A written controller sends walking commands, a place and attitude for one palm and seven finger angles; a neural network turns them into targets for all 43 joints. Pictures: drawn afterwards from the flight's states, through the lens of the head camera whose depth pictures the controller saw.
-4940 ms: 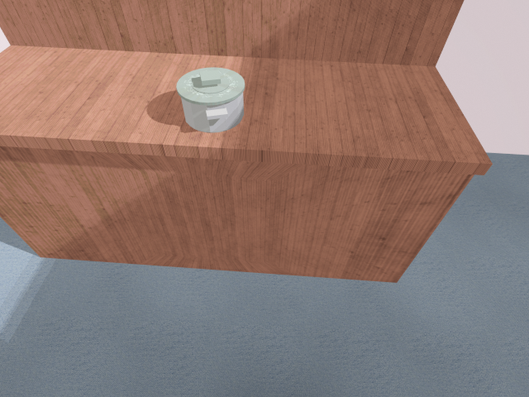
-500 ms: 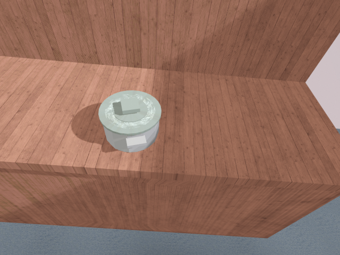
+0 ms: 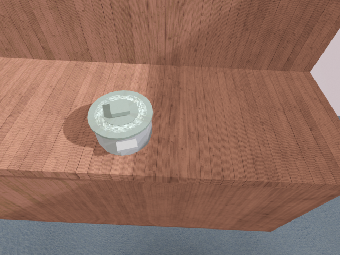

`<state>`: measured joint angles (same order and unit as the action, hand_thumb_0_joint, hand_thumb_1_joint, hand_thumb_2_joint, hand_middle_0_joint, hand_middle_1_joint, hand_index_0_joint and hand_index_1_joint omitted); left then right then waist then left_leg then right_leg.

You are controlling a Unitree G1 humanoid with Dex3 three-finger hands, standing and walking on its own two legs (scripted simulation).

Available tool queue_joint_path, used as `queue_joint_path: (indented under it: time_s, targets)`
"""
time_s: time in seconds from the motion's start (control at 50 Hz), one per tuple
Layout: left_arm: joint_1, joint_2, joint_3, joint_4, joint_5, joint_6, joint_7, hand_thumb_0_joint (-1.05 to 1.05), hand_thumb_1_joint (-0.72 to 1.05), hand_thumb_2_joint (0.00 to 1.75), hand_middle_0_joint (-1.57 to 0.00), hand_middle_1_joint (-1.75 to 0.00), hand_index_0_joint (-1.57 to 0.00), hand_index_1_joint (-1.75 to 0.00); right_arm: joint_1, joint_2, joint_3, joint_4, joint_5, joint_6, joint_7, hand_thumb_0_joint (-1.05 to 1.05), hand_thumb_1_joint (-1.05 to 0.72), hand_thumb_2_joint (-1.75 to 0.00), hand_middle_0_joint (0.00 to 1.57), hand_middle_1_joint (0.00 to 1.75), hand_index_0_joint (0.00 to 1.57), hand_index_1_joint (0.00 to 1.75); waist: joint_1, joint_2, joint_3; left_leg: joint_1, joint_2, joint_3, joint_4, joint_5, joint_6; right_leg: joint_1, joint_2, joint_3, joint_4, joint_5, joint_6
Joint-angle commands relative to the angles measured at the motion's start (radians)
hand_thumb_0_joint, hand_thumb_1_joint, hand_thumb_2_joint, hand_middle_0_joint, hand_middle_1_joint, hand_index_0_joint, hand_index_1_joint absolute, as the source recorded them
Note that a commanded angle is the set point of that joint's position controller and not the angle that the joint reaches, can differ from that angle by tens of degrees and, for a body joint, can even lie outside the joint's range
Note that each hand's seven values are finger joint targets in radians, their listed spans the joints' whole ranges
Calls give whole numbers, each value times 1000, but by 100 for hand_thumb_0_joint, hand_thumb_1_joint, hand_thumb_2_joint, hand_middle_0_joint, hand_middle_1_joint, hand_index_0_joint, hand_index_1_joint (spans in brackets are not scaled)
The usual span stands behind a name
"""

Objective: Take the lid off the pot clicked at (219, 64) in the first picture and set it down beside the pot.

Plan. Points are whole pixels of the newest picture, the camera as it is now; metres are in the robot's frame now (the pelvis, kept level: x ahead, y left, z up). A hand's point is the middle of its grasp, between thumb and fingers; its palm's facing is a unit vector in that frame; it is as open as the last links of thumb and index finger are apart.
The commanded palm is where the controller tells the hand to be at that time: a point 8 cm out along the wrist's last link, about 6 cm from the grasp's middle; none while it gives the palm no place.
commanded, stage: come to a stop and stand still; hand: left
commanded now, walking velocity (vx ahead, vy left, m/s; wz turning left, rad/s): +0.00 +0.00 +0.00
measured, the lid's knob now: (119, 107) +0.46 +0.17 +0.06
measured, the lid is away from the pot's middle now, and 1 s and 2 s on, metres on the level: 0.00 0.00 0.00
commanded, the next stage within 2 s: look again from close up in 0.54 s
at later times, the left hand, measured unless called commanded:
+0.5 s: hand out of the picture -0.06 +0.22 -0.17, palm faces +0.03 -0.97 -0.22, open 7.4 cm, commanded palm none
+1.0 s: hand out of the picture -0.02 +0.19 -0.18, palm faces +0.03 -0.99 -0.16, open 7.4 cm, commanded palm none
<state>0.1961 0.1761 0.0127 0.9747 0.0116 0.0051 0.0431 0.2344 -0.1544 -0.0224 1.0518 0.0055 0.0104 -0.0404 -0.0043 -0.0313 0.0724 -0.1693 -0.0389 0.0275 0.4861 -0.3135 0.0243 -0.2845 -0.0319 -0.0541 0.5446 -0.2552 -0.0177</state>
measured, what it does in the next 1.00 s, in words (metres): stands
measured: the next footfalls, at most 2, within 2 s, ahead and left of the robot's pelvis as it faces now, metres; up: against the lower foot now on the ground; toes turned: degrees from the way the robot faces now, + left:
none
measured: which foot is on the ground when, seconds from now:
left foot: down 0.00-1.00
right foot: down 0.00-1.00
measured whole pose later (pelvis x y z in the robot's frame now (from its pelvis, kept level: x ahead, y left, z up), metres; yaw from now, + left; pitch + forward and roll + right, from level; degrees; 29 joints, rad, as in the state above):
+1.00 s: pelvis -0.01 +0.03 +0.00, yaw +0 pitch +0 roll +0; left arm 0.34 0.13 -0.01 1.08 0.02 -0.01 0.04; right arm 0.31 -0.12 0.01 1.11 0.00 -0.02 -0.03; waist 0.00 -0.02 0.02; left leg -0.17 -0.06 0.04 0.46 -0.29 0.07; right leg -0.26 -0.04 -0.02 0.48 -0.20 0.02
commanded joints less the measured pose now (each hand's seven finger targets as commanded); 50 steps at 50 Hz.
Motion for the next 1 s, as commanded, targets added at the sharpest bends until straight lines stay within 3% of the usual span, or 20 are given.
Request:
queue_joint_path:
  time_s: [0.0,0.02,0.04,0.06,0.08,0.1,0.12,0.14,0.18,0.22,0.24,0.3,0.36,0.44,0.52,0.56,0.7,0.78,0.98]
  targets:
    - [93,102,20,-35,0,-1,11,0,90,90,-20,-30,-20,-30,76,-76,-10,-45,-8,-16,5,0,-90,-90,20,30,20,30,23,91,-72,-13,170,-130,-104,381,12,76,-113,106,-71,250,-34]
    - [184,142,26,13,1,-20,39,0,90,90,-20,-30,-20,-30,-34,-150,-25,-127,-1,-28,14,0,-90,-90,20,30,20,30,48,117,-147,-13,170,-54,99,413,-14,121,-152,121,-46,520,-29]
    - [146,192,33,7,-3,-19,32,0,90,90,-20,-30,-20,-30,-25,-122,-26,-141,-1,-19,14,0,-90,-90,20,30,20,30,30,81,-205,-71,82,-23,141,300,-44,207,-205,189,-13,648,-89]
    - [116,201,34,-20,-2,-19,26,0,90,90,-20,-30,-20,-30,33,-91,-28,-139,-7,-17,10,0,-90,-90,20,30,20,30,1,36,-240,-85,59,-39,99,132,-40,195,-263,234,-26,534,-125]
    - [81,179,26,-34,-2,-17,24,0,90,90,-20,-30,-20,-30,48,-85,-23,-136,-11,-10,10,0,-90,-90,20,30,20,30,-15,-5,-209,-60,74,-50,56,43,-29,101,-249,230,-72,256,-119]
    - [48,168,20,-48,3,-12,19,0,90,90,-20,-30,-20,-30,48,-93,-23,-138,-16,-5,15,0,-90,-90,20,30,20,30,-23,-7,-143,-53,78,-64,36,6,-19,7,-208,214,-109,10,-95]
    - [26,159,16,-55,6,-6,14,0,90,90,-20,-30,-20,-30,46,-105,-24,-138,-21,-3,21,0,-90,-90,20,30,20,30,-25,0,-45,-87,90,-91,5,-38,-6,-80,-164,195,-132,-179,-72]
    - [25,159,17,-60,11,5,10,0,90,90,-20,-30,-20,-30,37,-115,-24,-145,-28,2,26,0,-90,-90,20,30,20,30,-15,13,33,-134,103,-116,-34,-113,7,-142,-134,174,-138,-286,-59]
    - [54,134,15,-60,15,11,8,0,90,90,-20,-30,-20,-30,29,-143,-24,-160,-35,-1,30,0,-90,-90,20,30,20,30,-7,57,115,-250,128,-165,-120,-221,25,-137,-79,132,-88,-267,-38]
    - [109,114,9,-50,16,9,5,0,90,90,-20,-30,-20,-30,6,-158,-22,-173,-32,-7,32,0,-90,-90,20,30,20,30,15,81,113,-318,150,-199,-189,-283,38,-53,-40,82,-39,-159,-21]
    - [129,119,10,-45,17,8,1,0,90,90,-20,-30,-20,-30,-3,-159,-20,-176,-30,-10,33,0,-90,-90,20,30,20,30,27,97,77,-326,161,-205,-206,-289,41,-3,-33,65,-19,-111,-18]
    - [165,107,7,-34,16,-4,-3,0,90,90,-20,-30,-20,-30,-3,-158,-16,-176,-24,-19,31,0,-90,-90,20,30,20,30,29,62,10,-282,139,-185,-177,-249,34,39,-47,91,-59,-88,-22]
    - [152,119,12,-41,16,-7,-5,0,90,90,-20,-30,-20,-30,33,-147,-16,-159,-25,-17,31,0,-90,-90,20,30,20,30,10,27,13,-232,122,-180,-162,-254,31,-30,-66,125,-114,-196,-30]
    - [172,116,10,-24,13,-15,-6,0,90,90,-20,-30,-20,-30,65,-131,-11,-129,-22,-21,30,0,-90,-90,20,30,20,30,4,-15,-11,-182,116,-164,-142,-175,32,-37,-75,141,-144,-175,-34]
    - [192,97,2,-2,10,-23,-5,0,90,90,-20,-30,-20,-30,78,-117,-3,-94,-19,-33,29,0,-90,-90,20,30,20,30,4,40,-13,-170,118,-163,-149,-134,28,-23,-80,147,-148,-127,-35]
    - [199,92,0,10,10,-23,-5,0,90,90,-20,-30,-20,-30,80,-115,-2,-80,-17,-38,28,0,-90,-90,20,30,20,30,11,73,-14,-177,132,-184,-177,-134,30,2,-72,121,-124,-71,-32]
    - [228,64,-6,54,15,-21,-3,0,90,90,-20,-30,-20,-30,92,-103,1,-37,-15,-38,25,0,-90,-90,20,30,20,30,23,67,64,-244,137,-198,-232,-218,28,23,-64,100,-120,-53,-21]
    - [231,52,-6,67,11,-27,-1,0,90,90,-20,-30,-20,-30,116,-85,4,-16,-12,-46,21,0,-90,-90,20,30,20,30,19,30,23,-184,132,-181,-202,-102,29,38,-74,105,-124,15,-23]
    - [221,40,-6,92,4,-33,7,0,90,90,-20,-30,-20,-30,139,-63,12,34,-9,-60,6,0,-90,-90,20,30,20,30,11,26,-38,-37,135,-123,-112,291,18,78,-89,106,-106,217,-24]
